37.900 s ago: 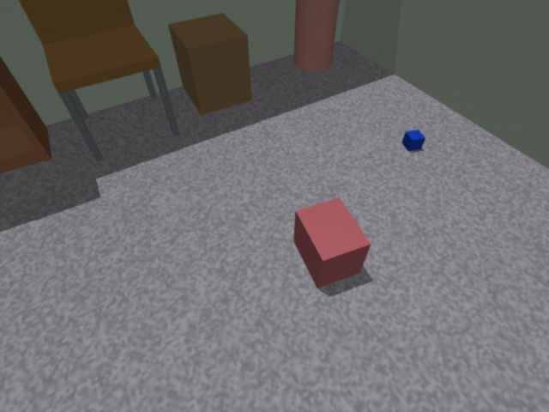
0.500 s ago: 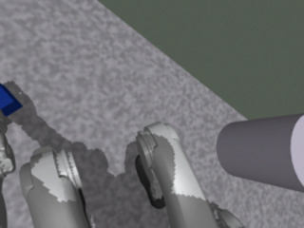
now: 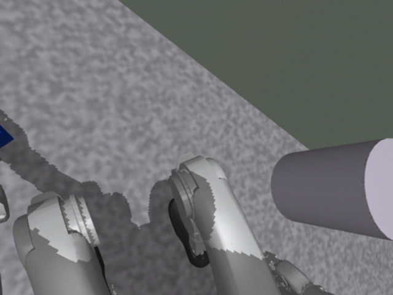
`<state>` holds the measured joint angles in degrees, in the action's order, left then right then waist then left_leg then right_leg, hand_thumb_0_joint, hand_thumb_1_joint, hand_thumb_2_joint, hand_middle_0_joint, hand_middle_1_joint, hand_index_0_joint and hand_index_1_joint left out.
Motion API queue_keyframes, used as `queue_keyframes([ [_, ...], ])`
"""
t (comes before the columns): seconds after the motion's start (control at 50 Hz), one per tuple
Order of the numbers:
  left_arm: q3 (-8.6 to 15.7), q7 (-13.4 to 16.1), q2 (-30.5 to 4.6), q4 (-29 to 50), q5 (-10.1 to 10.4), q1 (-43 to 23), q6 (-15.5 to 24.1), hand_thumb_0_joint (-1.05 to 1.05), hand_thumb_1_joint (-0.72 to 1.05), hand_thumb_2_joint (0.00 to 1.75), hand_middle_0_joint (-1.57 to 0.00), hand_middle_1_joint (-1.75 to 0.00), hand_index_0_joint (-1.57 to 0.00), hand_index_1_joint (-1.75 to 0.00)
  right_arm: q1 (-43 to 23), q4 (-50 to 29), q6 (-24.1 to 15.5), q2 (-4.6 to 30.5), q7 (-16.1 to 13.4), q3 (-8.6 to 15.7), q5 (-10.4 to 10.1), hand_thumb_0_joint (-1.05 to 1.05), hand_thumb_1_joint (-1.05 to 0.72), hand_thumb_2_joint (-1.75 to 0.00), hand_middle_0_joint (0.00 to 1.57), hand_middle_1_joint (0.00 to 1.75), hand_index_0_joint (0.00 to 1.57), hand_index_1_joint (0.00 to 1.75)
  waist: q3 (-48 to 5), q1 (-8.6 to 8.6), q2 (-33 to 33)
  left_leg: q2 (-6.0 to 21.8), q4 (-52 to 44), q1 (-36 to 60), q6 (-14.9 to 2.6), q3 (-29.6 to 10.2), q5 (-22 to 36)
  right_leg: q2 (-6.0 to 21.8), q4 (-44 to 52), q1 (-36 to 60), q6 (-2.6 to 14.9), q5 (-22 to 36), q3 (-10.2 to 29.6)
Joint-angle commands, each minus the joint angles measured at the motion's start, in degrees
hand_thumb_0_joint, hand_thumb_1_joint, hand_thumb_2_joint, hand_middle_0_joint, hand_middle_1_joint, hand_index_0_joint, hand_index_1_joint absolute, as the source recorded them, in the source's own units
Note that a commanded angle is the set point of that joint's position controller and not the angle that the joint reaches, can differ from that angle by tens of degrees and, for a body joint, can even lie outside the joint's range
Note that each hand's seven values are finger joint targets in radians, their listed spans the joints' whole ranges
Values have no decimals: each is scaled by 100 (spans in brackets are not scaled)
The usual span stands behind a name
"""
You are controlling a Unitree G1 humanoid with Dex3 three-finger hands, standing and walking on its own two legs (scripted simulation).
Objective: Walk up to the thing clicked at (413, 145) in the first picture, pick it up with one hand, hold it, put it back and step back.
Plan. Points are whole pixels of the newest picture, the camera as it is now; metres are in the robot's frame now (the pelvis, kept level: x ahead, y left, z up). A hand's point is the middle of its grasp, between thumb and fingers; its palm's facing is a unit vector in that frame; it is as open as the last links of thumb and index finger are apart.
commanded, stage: rest palm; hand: left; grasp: from above
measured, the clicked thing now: out of the picture +0.46 +0.32 -0.27
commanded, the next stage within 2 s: close in 0.86 s
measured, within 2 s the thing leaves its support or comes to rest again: neither
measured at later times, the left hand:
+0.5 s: hand out of the picture +0.44 +0.31 -0.24, palm faces -0.37 -0.26 -0.89, open 14.4 cm
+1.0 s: hand out of the picture +0.44 +0.32 -0.25, palm faces -0.36 -0.26 -0.89, open 13.7 cm
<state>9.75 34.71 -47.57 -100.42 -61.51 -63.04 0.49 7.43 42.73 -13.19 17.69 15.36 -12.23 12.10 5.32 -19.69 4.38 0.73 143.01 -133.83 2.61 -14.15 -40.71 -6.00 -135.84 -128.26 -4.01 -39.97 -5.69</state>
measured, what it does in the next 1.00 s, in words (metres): stands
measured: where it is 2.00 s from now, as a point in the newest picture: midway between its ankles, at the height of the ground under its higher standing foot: (148, 264)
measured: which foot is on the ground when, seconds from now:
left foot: down 0.00-1.00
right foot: down 0.00-1.00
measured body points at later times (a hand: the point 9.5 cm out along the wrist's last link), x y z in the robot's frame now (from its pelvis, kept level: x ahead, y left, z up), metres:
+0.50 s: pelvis +0.00 +0.01 +0.00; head +0.27 +0.11 +0.34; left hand +0.46 +0.32 -0.19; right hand +0.02 -0.24 -0.06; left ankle +0.06 +0.14 -0.28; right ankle +0.10 -0.13 -0.28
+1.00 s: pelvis -0.01 +0.01 +0.00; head +0.28 +0.12 +0.33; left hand +0.46 +0.33 -0.20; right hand +0.02 -0.24 -0.05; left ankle +0.06 +0.14 -0.28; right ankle +0.10 -0.12 -0.28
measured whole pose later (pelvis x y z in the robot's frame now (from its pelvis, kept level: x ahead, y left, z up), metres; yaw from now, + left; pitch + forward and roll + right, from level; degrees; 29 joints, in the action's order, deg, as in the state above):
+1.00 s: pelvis -0.01 +0.01 +0.00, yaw -2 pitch +28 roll -14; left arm 10.4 39.0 -54.5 -104.3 -62.5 -64.1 1.9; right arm 7.6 41.0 -17.0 19.7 17.8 -15.9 13.9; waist 9.8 -22.5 7.1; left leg 0.8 144.3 -133.4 1.5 -16.2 -40.6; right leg -6.2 -134.5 -126.1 -4.3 -39.2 -7.7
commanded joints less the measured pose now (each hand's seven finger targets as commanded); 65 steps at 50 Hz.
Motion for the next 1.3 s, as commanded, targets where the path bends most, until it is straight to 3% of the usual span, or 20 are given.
queue_keyframes([
  [0.0, -9, 351, -1252, 535, -81, -1731, 40, 0, -59, 101, -12, -90, -8, -94, 1386, 144, -58, 1719, -6, 424, 3, 0, -90, -91, 20, 30, 20, 30, -3670, -265, -2521, 195, -1372, 2840, -317, 704, 1198, -58, 1244, 1997, 538, 1526, -867],
  [0.12, -146, 366, -1292, 388, -59, -1734, 57, 0, -60, 102, -11, -93, -7, -96, 1310, 111, -125, 1756, 22, 350, 64, 0, -91, -91, 20, 30, 20, 30, -3552, -335, -2426, 197, -1344, 2718, -343, 719, 1126, -81, 1346, 2178, 511, 1542, -835],
  [0.14, -83, 387, -1368, 536, -23, -1703, 59, 0, -60, 102, -11, -92, -7, -96, 1232, 74, -129, 1774, 12, 349, 34, 0, -91, -91, 20, 30, 20, 30, -3682, -214, -2475, 205, -1373, 2786, -329, 689, 1140, -90, 1330, 2147, 519, 1506, -859],
  [0.2, -168, 380, -1282, 532, -96, -1750, 48, 0, -61, 103, -10, -92, -6, -96, 1236, 85, -152, 1769, 51, 320, 49, 0, -91, -91, 20, 30, 20, 30, -3671, -307, -2733, 222, -1382, 3025, -273, 640, 1299, -64, 1175, 1994, 549, 1602, -938],
  [0.28, -150, 443, -1394, 442, -89, -1691, 30, 0, -58, 102, -13, -91, -9, -95, 1145, 15, -152, 1798, 72, 281, 34, 0, -91, -91, 20, 30, 20, 30, -3467, -308, -2618, 216, -1377, 2786, -306, 644, 1218, -91, 1255, 2068, 536, 1591, -900],
  [0.32, 24, 468, -1503, 280, -93, -1457, -24, 0, -59, 102, -12, -91, -8, -95, 1305, 93, -151, 1861, 85, 274, 46, 0, -90, -91, 20, 30, 20, 30, -3583, -281, -2568, 217, -1330, 2815, -308, 659, 1449, -84, 1224, 2182, 512, 1792, -899],
  [0.34, -138, 439, -1378, 396, -72, -1698, 4, 0, -58, 100, -11, -91, -8, -95, 1249, 19, -184, 1813, 114, 245, 53, 0, -91, -91, 20, 30, 20, 30, -3438, -372, -2605, 231, -1289, 2794, -310, 634, 1375, -78, 1185, 2048, 514, 1729, -912],
  [0.36, -38, 463, -1510, 291, -52, -1543, 6, 0, -60, 102, -10, -92, -6, -96, 1261, 98, -183, 1892, 107, 267, 52, 0, -91, -91, 20, 30, 20, 30, -3497, -312, -2622, 240, -1376, 2844, -293, 596, 1384, -89, 1200, 2040, 531, 1703, -945],
  [0.44, -150, 413, -1502, 451, -40, -1713, 59, 0, -57, 100, -13, -91, -9, -94, 1175, -65, -226, 1885, 117, 237, 60, 0, -91, -91, 20, 30, 20, 30, -3303, -387, -2531, 231, -1367, 2670, -325, 602, 1088, -105, 1298, 2060, 520, 1485, -915],
  [0.46, 26, 445, -1647, 182, -43, -1492, 24, 0, -56, 101, -15, -89, -10, -93, 1263, 17, -226, 1961, 103, 266, 71, 0, -91, -91, 20, 30, 20, 30, -3371, -390, -2477, 234, -1362, 2752, -318, 601, 1112, -92, 1308, 2108, 512, 1499, -933],
  [0.58, -179, 457, -1523, 441, -14, -1709, 149, 0, -55, 100, -15, -90, -11, -94, 1161, -48, -258, 1897, 103, 186, 90, 0, -91, -91, 20, 30, 20, 30, -3535, -445, -2690, 262, -1387, 2953, -271, 522, 1221, -130, 1254, 2193, 530, 1623, -999],
  [0.68, -124, 472, -1617, 197, -88, -1619, 185, 0, -51, 98, -18, -87, -14, -91, 1252, 52, -303, 1928, 156, 157, 124, 0, -90, -91, 20, 30, 20, 30, -3165, -559, -2619, 265, -1309, 2829, -271, 521, 1181, -87, 1223, 2082, 506, 1583, -1020],
  [0.8, 1, 631, -1820, 117, -154, -1450, 184, 0, -46, 98, -20, -88, -17, -91, 1222, 1, -360, 2053, 179, 130, 133, 0, -90, -91, 20, 30, 20, 30, -3258, -439, -2679, 261, -1377, 2868, -251, 518, 1262, -109, 1248, 2177, 513, 1641, -1036],
  [0.9, -126, 610, -1758, 195, -121, -1612, 155, 0, -45, 95, -21, -86, -18, -90, 1170, -68, -385, 2050, 214, 130, 158, 0, -90, -91, 20, 30, 20, 30, -3142, -588, -2689, 279, -1323, 2861, -255, 490, 1211, -116, 1258, 2180, 499, 1653, -1037],
  [0.94, 54, 677, -1858, 100, -70, -1391, 116, 0, -42, 97, -23, -87, -19, -91, 1208, -36, -371, 2074, 211, 137, 139, 0, -90, -91, 20, 30, 20, 30, -3227, -460, -2674, 284, -1373, 2859, -246, 485, 1297, -112, 1276, 2274, 502, 1697, -1035],
  [1.0, -55, 626, -1824, 127, -53, -1482, 102, 0, -36, 83, -23, -89, -22, -89, 1214, -52, -399, 2068, 233, 120, 163, 0, -90, -90, 20, 30, 20, 30, -3182, -577, -2595, 292, -1293, 2833, -270, 494, 1295, -131, 1302, 2279, 473, 1755, -1029],
  [1.1, 55, 606, -1962, 140, 10, -1445, 75, 0, -34, 81, -25, -87, -25, -87, 1210, -65, -401, 2084, 217, 140, 116, 0, -90, -91, 20, 30, 20, 30, -3141, -487, -2709, 291, -1432, 2862, -249, 466, 1156, -101, 1304, 2201, 513, 1570, -1031],
  [1.12, -80, 569, -1909, 451, 4, -1697, 110, 0, -33, 81, -25, -86, -25, -86, 1148, -110, -404, 2053, 227, 121, 105, 0, -90, -90, 20, 30, 20, 30, -3173, -479, -2843, 293, -1465, 2886, -240, 457, 1112, -110, 1300, 2132, 530, 1497, -1034],
  [1.14, 49, 568, -2006, 105, -24, -1359, 59, 0, -34, 82, -26, -85, -25, -86, 1153, -68, -383, 2114, 211, 160, 104, 0, -90, -91, 20, 30, 20, 30, -3171, -459, -2701, 304, -1467, 2929, -234, 434, 1135, -99, 1294, 2175, 525, 1543, -1048],
  [1.28, -97, 450, -1828, 111, 22, -1402, 96, 0, -28, 77, -30, -81, -30, -81, 1192, -78, -357, 2090, 176, 154, 93, 0, -90, -90, 20, 30, 20, 30, -3083, -558, -2554, 296, -1413, 2769, -258, 435, 1117, -117, 1348, 2193, 509, 1566, -1027],
])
